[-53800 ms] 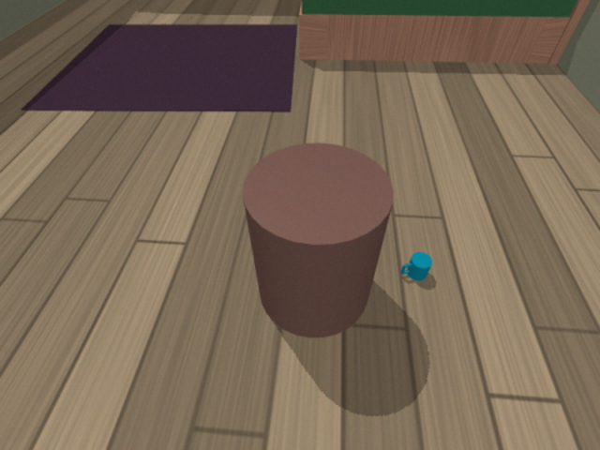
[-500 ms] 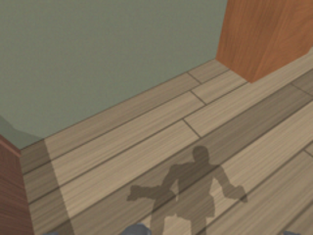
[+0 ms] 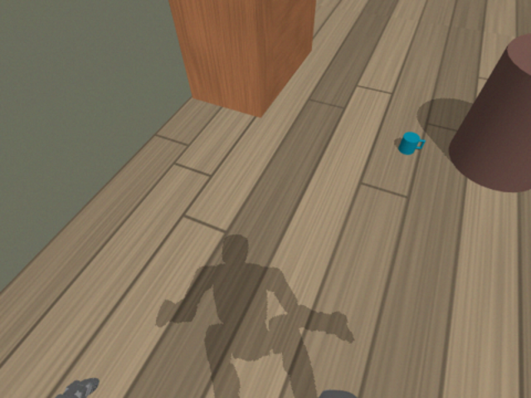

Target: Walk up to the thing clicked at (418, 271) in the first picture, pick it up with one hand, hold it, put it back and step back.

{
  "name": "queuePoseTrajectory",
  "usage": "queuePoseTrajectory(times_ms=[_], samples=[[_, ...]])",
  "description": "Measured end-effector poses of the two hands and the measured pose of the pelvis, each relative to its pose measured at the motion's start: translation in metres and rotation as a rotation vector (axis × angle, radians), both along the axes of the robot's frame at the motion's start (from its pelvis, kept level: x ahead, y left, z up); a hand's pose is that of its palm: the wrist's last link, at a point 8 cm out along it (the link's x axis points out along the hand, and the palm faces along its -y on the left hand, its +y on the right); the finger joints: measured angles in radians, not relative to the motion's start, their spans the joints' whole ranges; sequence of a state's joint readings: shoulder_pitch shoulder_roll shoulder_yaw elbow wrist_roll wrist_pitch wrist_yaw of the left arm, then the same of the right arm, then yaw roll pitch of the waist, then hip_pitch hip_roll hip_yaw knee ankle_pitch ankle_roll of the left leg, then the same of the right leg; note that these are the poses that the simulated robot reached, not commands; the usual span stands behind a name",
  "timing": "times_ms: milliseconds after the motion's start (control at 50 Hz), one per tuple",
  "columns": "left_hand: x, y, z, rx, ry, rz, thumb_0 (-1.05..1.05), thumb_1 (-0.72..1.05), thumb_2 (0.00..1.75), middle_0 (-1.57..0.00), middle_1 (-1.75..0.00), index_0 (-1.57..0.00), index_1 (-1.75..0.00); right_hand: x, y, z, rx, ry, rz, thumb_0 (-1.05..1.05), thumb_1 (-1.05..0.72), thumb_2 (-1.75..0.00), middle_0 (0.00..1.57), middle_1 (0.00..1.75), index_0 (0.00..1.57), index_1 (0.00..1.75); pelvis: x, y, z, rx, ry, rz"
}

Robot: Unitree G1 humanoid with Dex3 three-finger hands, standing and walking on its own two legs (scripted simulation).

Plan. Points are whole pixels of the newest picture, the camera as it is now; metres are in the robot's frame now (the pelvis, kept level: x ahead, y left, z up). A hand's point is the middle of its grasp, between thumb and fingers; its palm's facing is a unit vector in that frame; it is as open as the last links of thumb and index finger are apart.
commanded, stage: walk up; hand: left
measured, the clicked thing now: (412, 143) +1.29 -0.83 -0.72
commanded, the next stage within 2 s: stand in 1.78 s
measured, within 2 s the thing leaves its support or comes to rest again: neither
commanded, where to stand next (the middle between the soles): +0.07 +0.00 m, yaw -44 degrees
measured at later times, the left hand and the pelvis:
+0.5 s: hand (140, 337) +0.26 +0.24 -0.16, palm faces -0.41 -0.82 -0.40, open 7.4 cm; pelvis +0.05 +0.04 -0.02, yaw -23 degrees
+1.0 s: hand (160, 331) +0.27 +0.21 -0.17, palm faces -0.58 -0.70 -0.42, open 7.4 cm; pelvis +0.03 +0.05 -0.03, yaw -37 degrees
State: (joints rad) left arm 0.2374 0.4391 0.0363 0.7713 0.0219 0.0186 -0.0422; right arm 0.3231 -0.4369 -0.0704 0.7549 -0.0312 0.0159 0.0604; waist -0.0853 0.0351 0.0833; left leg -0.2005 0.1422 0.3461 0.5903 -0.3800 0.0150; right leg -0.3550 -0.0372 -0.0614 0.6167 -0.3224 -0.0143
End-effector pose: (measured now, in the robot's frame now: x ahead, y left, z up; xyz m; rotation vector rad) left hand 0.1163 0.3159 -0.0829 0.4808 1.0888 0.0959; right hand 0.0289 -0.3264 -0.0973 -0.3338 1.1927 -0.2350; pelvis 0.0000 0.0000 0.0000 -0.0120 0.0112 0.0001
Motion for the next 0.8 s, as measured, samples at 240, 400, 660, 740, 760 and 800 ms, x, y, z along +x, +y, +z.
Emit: queuePoseTrajectory(times_ms=[240,400,660,740,760,800], samples=[[0.074,-0.023,0.0,0.039,-0.042,-0.128,0.0,0.9,0.9,-0.21,-0.3,-0.2,-0.3,0.054,0.015,-0.021,0.06,-0.124,-0.127,0.01,-0.9,-0.9,0.21,0.3,0.2,0.3,0.039,0.005,-0.008,0.014,-0.019,-0.21],[0.134,-0.017,-0.038,0.0,-0.055,-0.221,0.0,0.9,0.9,-0.21,-0.3,-0.2,-0.3,0.054,0.033,-0.019,-0.04,-0.177,-0.2,0.0,-0.9,-0.9,0.21,0.3,0.2,0.3,0.053,0.032,-0.031,0.02,-0.035,-0.328],[0.168,-0.054,-0.033,-0.011,-0.034,-0.415,0.0,0.91,0.9,-0.21,-0.3,-0.2,-0.3,-0.065,0.013,-0.012,-0.124,-0.08,-0.382,0.0,-0.89,-0.9,0.21,0.3,0.21,0.3,0.037,0.027,-0.031,-0.026,-0.015,-0.499],[0.162,-0.061,-0.03,0.016,-0.038,-0.448,0.0,0.91,0.9,-0.21,-0.3,-0.2,-0.3,-0.094,0.014,-0.023,-0.113,-0.043,-0.485,0.01,-0.9,-0.9,0.21,0.3,0.2,0.3,0.031,0.025,-0.032,-0.015,-0.028,-0.542],[0.161,-0.062,-0.029,0.019,-0.034,-0.454,0.0,0.91,0.9,-0.21,-0.3,-0.2,-0.3,-0.098,0.017,-0.024,-0.106,-0.043,-0.502,0.01,-0.9,-0.9,0.21,0.3,0.2,0.3,0.031,0.026,-0.031,-0.011,-0.029,-0.554],[0.159,-0.064,-0.028,0.024,-0.028,-0.47,0.0,0.91,0.9,-0.21,-0.3,-0.2,-0.3,-0.105,0.024,-0.026,-0.095,-0.048,-0.521,0.01,-0.9,-0.9,0.21,0.3,0.2,0.3,0.03,0.029,-0.03,-0.004,-0.03,-0.577]])
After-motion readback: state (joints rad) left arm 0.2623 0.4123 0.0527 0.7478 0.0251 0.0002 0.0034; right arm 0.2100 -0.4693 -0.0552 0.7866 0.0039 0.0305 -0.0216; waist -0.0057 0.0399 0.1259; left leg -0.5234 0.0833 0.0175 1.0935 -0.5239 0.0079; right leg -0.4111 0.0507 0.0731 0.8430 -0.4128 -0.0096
